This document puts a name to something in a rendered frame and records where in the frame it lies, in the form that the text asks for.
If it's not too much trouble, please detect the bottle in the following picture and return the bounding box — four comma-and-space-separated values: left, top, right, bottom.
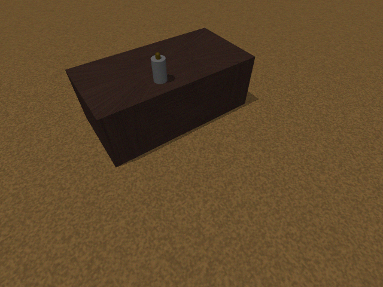
151, 52, 168, 84

